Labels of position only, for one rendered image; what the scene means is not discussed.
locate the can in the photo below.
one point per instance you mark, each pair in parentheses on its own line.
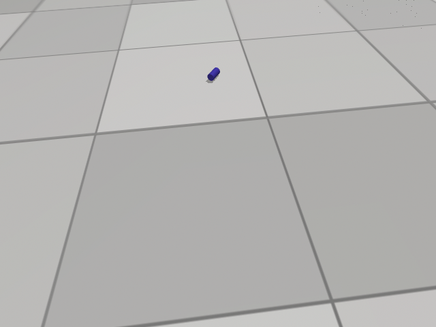
(213,74)

